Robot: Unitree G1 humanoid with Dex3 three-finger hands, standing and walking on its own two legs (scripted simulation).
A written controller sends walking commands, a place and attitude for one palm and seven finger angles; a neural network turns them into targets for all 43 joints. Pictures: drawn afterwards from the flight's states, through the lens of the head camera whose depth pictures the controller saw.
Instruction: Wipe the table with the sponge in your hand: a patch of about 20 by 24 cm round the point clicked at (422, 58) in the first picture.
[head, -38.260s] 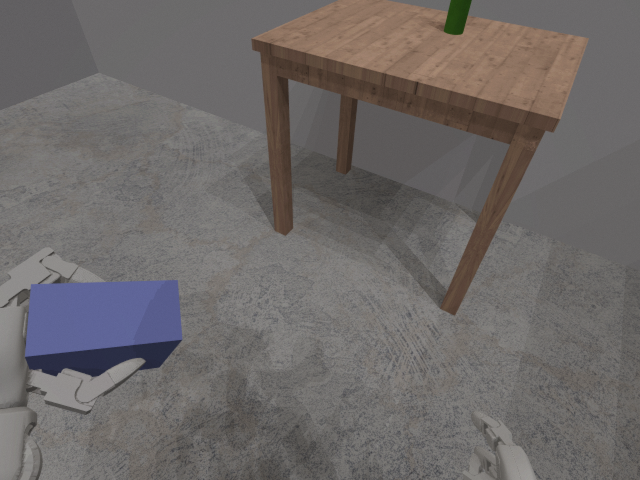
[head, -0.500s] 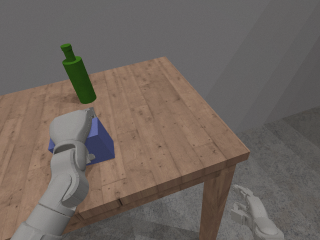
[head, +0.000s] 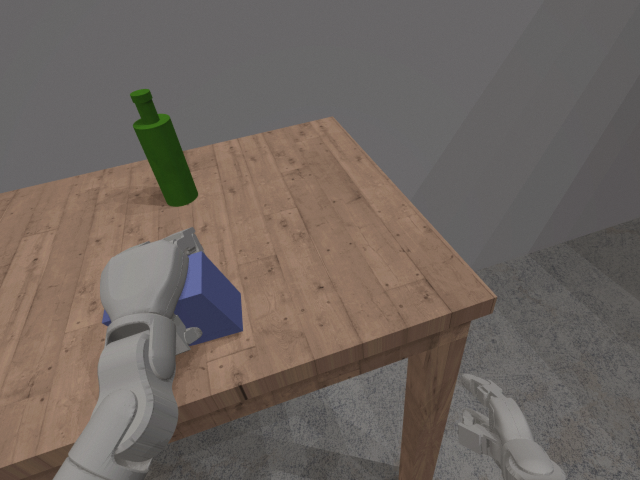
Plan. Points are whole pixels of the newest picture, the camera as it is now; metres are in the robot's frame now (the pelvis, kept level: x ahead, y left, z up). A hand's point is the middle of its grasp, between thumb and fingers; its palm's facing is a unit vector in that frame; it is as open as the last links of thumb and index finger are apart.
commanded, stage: slide across to the third lane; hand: left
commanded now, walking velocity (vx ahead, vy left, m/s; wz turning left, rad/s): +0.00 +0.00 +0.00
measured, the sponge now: (186, 312) +0.28 +0.21 +0.11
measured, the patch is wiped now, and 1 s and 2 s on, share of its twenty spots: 0.45 0.55 0.75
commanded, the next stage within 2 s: wipe forward along the third lane in 0.64 s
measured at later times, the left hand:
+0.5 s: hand (208, 290) +0.27 +0.17 +0.16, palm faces +0.23 -0.15 -0.96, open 9.7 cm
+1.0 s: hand (252, 280) +0.29 +0.12 +0.16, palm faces +0.18 -0.22 -0.96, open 9.7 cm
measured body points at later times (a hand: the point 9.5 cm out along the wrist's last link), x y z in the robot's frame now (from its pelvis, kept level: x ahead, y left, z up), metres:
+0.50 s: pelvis -0.01 -0.01 +0.00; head -0.06 -0.07 +0.44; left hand +0.26 +0.17 +0.21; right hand +0.25 -0.19 -0.07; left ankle +0.03 +0.12 -0.73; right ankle -0.02 -0.09 -0.73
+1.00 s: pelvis -0.02 -0.03 +0.00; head -0.08 -0.09 +0.44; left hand +0.28 +0.13 +0.21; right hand +0.22 -0.24 -0.07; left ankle +0.03 +0.12 -0.73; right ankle -0.02 -0.09 -0.73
